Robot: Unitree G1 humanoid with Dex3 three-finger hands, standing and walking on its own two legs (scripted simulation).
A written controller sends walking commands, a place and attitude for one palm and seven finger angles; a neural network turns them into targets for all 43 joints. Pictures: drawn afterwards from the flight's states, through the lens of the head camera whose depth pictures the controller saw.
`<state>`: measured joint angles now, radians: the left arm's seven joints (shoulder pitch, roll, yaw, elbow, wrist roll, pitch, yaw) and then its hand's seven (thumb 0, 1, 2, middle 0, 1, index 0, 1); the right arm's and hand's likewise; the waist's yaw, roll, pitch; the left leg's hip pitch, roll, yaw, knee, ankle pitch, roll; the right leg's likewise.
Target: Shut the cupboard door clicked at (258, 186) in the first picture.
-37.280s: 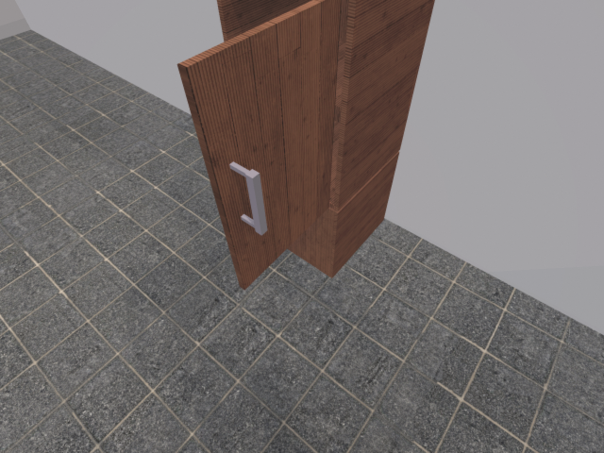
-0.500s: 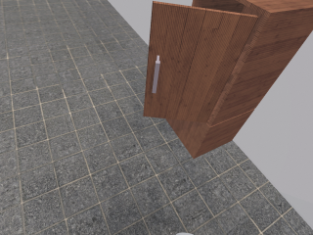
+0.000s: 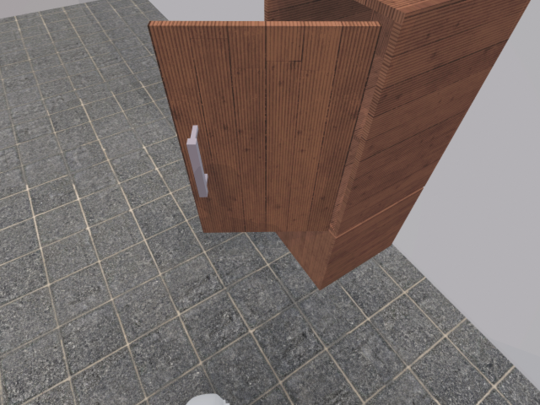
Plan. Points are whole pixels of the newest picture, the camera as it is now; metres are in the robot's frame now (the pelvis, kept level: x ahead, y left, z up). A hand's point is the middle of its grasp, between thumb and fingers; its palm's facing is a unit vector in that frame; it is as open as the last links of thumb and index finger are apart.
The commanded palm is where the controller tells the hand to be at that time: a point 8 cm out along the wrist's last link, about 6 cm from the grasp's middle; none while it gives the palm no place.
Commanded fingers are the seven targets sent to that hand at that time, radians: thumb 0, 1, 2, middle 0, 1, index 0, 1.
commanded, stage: take the last steps up to it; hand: left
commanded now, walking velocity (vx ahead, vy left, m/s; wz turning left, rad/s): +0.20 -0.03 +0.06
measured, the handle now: (199, 163) +0.59 +0.17 -0.03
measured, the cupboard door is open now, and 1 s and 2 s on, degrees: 59 59 59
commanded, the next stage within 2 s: come to a stop and stand still in 0.10 s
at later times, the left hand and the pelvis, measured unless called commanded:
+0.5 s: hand out of the picture +0.13 +0.15 -0.19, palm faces +0.07 -0.98 -0.21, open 7.4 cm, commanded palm none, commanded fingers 0.00 0.90 0.90 -0.20 -0.30 -0.20 -0.30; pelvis +0.12 -0.03 -0.01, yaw +2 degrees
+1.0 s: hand (151, 404) +0.15 +0.21 -0.17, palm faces -0.03 -0.96 -0.28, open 7.4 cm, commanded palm none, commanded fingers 0.00 0.90 0.90 -0.20 -0.30 -0.20 -0.30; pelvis +0.10 +0.00 -0.01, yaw -1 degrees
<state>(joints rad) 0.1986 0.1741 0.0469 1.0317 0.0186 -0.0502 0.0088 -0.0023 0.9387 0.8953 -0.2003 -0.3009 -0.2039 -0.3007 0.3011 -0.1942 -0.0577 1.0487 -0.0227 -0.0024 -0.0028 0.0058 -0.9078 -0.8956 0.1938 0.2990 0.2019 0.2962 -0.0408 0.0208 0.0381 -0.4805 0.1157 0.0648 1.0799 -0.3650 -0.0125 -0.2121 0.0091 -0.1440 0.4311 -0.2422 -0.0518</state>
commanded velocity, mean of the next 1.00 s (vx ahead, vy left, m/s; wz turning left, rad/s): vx -0.08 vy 0.03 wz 0.01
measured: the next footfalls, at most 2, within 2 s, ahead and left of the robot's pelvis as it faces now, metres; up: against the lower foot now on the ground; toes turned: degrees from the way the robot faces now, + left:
left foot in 0.20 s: +0.13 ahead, +0.09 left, +0.00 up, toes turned +3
right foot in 0.42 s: +0.15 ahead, -0.15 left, +0.00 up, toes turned +0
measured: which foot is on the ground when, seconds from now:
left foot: up 0.00-0.18, down 0.20-1.00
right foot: down 0.00-0.22, up 0.24-0.40, down 0.42-1.00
